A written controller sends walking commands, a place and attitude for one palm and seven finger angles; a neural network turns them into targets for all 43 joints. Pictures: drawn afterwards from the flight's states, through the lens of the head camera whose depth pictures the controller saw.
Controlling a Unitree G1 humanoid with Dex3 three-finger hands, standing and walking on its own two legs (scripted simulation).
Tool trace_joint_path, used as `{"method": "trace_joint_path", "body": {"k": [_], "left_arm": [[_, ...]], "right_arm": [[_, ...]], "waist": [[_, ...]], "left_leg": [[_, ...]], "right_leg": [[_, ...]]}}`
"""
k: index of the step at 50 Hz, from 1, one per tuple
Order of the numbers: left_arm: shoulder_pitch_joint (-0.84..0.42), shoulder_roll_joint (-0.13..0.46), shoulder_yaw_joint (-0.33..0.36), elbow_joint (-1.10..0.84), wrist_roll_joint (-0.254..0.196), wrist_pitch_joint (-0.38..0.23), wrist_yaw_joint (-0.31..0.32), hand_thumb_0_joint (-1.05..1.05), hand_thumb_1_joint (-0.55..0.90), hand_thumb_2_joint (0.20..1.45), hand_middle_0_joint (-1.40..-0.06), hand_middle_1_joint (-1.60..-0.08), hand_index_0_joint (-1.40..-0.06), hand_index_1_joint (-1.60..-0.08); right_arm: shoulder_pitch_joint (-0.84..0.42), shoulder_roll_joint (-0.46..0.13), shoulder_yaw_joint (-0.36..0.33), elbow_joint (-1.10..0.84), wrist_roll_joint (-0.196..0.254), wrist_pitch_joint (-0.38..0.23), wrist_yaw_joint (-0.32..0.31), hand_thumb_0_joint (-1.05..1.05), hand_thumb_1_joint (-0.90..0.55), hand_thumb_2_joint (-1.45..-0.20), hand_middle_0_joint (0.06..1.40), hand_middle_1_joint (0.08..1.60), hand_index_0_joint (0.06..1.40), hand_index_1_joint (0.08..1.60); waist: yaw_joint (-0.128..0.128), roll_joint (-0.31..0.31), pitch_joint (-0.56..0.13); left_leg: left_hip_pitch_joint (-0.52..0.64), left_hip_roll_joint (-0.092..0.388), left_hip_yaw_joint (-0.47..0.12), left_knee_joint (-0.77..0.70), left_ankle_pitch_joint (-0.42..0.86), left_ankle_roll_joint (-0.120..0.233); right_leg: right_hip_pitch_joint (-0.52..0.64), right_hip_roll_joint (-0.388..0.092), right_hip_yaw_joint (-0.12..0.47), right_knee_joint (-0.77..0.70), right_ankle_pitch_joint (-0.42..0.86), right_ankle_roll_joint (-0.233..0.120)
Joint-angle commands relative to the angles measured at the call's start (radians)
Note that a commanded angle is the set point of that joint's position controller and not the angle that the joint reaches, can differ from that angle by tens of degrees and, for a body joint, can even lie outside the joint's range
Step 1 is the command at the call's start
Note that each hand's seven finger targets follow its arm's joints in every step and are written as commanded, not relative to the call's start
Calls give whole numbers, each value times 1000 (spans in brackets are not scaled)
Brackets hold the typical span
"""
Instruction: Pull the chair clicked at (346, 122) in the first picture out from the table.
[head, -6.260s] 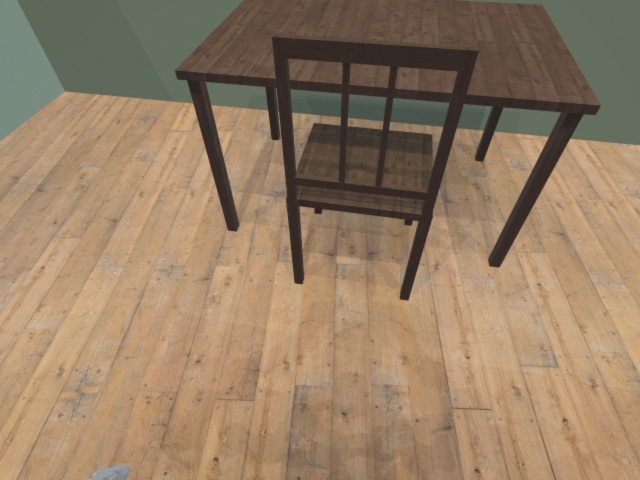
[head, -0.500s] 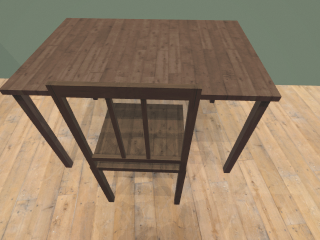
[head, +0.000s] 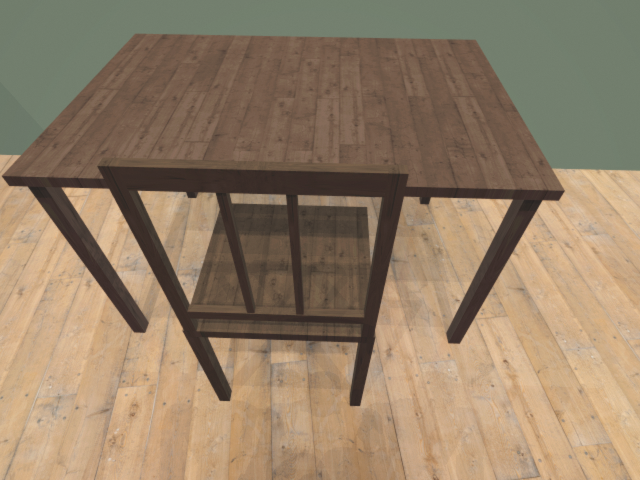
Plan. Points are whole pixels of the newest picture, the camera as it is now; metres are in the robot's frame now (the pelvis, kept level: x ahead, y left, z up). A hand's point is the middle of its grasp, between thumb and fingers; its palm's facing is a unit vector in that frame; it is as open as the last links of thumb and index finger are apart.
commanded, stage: look again from close up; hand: left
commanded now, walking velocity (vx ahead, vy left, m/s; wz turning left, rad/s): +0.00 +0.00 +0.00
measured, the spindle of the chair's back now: (239, 260) +0.48 +0.19 -0.07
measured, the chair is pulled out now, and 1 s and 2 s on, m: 0.00 0.00 0.00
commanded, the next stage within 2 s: raise the hand toward the chair's back in 0.64 s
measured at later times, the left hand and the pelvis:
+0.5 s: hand out of the picture -0.02 +0.16 -0.17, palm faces +0.03 -0.98 -0.17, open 7.4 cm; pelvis +0.00 +0.00 +0.00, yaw +0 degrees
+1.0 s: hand (198, 411) +0.21 +0.17 -0.03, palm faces +0.11 -0.99 -0.06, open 8.0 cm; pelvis -0.02 +0.01 -0.04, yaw +2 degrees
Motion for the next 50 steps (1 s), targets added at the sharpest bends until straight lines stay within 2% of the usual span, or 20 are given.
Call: {"method": "trace_joint_path", "body": {"k": [1, 2, 11, 22, 31, 32, 36, 37, 38, 39, 40, 41, 42, 43, 44, 45, 46, 47, 49, 50], "left_arm": [[82, 103, 22, -24, -5, -12, 5, 0, 900, 900, -200, -300, -200, -300], [80, 102, 23, -23, -5, -11, 4, 0, 900, 900, -200, -300, -200, -300], [88, 100, 23, -22, -6, -13, 5, 0, 900, 900, -200, -300, -200, -300], [91, 100, 22, -23, -5, -13, 5, 0, 900, 900, -200, -300, -200, -300], [95, 98, 22, -22, -5, -14, 6, 0, 900, 900, -200, -300, -200, -300], [91, 100, 22, -22, -4, -13, 5, 0, 900, 900, -200, -300, -200, -300], [92, 99, 22, -21, -5, -14, 6, 0, 900, 900, -200, -300, -200, -300], [-13, 265, 7, -102, -14, -24, 13, 0, 900, 900, -200, -300, -200, -300], [-597, 302, 96, -1417, -240, -170, 28, 0, 877, 890, -198, -296, -198, -296], [-263, 231, 58, -1184, -177, -112, 54, 0, 853, 880, -195, -293, -195, -293], [-52, 64, -25, -1051, -176, -31, 70, 0, 830, 870, -193, -289, -193, -289], [-90, 14, -71, -1121, -193, -43, 64, 0, 807, 860, -191, -285, -191, -285], [-15, -20, -75, -1079, -189, -66, 53, 0, 783, 850, -188, -282, -188, -282], [-39, 15, -39, -1107, -179, -120, 48, 0, 760, 840, -186, -278, -186, -278], [-33, 50, 7, -1112, -164, -181, 39, 0, 737, 830, -184, -274, -184, -274], [28, 49, 27, -1082, -156, -242, 21, 0, 713, 820, -181, -271, -181, -271], [134, 30, 40, -1049, -165, -303, -13, 0, 690, 810, -179, -267, -179, -267], [272, 36, 75, -1001, -193, -359, -64, 0, 667, 800, -177, -263, -177, -263], [347, 31, 121, -1037, -249, -507, -180, 0, 620, 780, -172, -256, -172, -256], [364, 29, 135, -1034, -268, -582, -242, 0, 597, 770, -170, -252, -170, -252]], "right_arm": [[70, -85, -15, -16, -3, -15, -7, 0, -900, -900, 200, 300, 200, 300], [64, -80, -15, -15, -2, -13, -8, 0, -900, -900, 200, 300, 200, 300], [73, -81, -15, -14, -2, -16, -9, 0, -900, -900, 200, 300, 200, 300], [61, -71, -17, -13, 0, -13, -9, 0, -900, -900, 200, 300, 200, 300], [59, -79, -17, -13, -1, -17, -11, 0, -900, -900, 200, 300, 200, 300], [53, -73, -18, -12, 1, -15, -11, 0, -900, -900, 200, 300, 200, 300], [58, -80, -18, -10, 0, -17, -12, 0, -900, -900, 200, 300, 200, 300], [-59, -163, -52, -107, -29, 3, 4, 0, -900, -900, 200, 300, 200, 300], [-60, -309, -57, -419, 49, -139, -50, 0, -900, -900, 200, 300, 200, 300], [-75, -251, -69, -345, 38, -225, -65, 0, -900, -900, 200, 300, 200, 300], [-79, -237, -62, -349, 50, -254, -63, 0, -900, -900, 200, 300, 200, 300], [-68, -252, -52, -367, 58, -273, -60, 0, -900, -900, 200, 300, 200, 300], [-76, -245, -60, -389, 57, -304, -65, 0, -900, -900, 200, 300, 200, 300], [-76, -258, -66, -425, 29, -339, -56, 0, -900, -900, 200, 300, 200, 300], [-88, -256, -79, -453, 6, -366, -42, 0, -900, -900, 200, 300, 200, 300], [-105, -250, -93, -485, -12, -382, -25, 0, -900, -900, 200, 300, 200, 300], [-130, -240, -104, -520, -19, -391, -4, 0, -900, -900, 200, 300, 200, 300], [-151, -229, -109, -560, -14, -392, 22, 0, -900, -900, 200, 300, 200, 300], [-169, -224, -120, -610, -16, -379, 65, 0, -900, -900, 200, 300, 200, 300], [-188, -225, -124, -630, -18, -368, 79, 0, -900, -900, 200, 300, 200, 300]], "waist": [[-6, -23, 50], [-5, -24, 78], [-6, -17, 36], [-4, -30, 75], [-6, -12, 37], [-2, -19, 74], [-4, -14, 43], [-49, 82, 122], [-149, 145, -149], [-72, 197, -143], [-86, 59, -40], [-108, -32, -22], [-117, -129, 7], [-127, -177, -34], [-115, -175, -95], [-91, -189, -163], [-43, -195, -212], [17, -128, -227], [58, -135, -320], [59, -132, -320]], "left_leg": [[-18, 77, -68, -54, 115, 41], [-29, 78, -64, -60, 96, 41], [-16, 76, -65, -47, 137, 40], [-29, 75, -61, -51, 121, 40], [1, 79, -67, -46, 167, 41], [-16, 79, -63, -53, 146, 42], [2, 82, -64, -48, 174, 40], [-77, -1, -82, -21, 258, 59], [19, -6, 17, 24, 175, 59], [47, -5, 50, 12, 161, 62], [-62, 0, 14, 3, 125, 57], [-86, -9, -12, 36, 84, 63], [-147, -17, -17, 90, 35, 77], [-198, -29, -40, 154, 2, 78], [-261, -37, -49, 218, -28, 68], [-335, -45, -53, 288, -36, 56], [-404, -44, -51, 345, -28, 41], [-461, -52, -41, 394, -5, 23], [-577, -60, -29, 509, 20, 6], [-648, -64, -27, 568, 19, 1]], "right_leg": [[-47, -115, 107, -95, 96, -7], [-57, -113, 106, -103, 79, -8], [-34, -116, 105, -85, 128, -8], [-43, -117, 103, -97, 124, -6], [-23, -119, 101, -82, 179, -7], [-34, -117, 98, -91, 161, -6], [-19, -119, 98, -80, 189, -6], [-108, -53, 60, -10, 161, -34], [-83, -26, 24, -80, 107, 26], [-45, -13, 33, -24, 74, 1], [-87, -10, -12, -25, 60, 8], [-120, -8, -41, -5, 35, 24], [-212, 3, -62, 22, -8, 38], [-282, -4, -71, 74, -61, 47], [-346, -9, -73, 136, -116, 49], [-390, -13, -69, 204, -143, 43], [-409, -19, -62, 268, -149, 36], [-390, -28, -28, 323, -101, 22], [-401, -41, 2, 460, 14, 18], [-425, -47, 26, 519, 72, 20]]}}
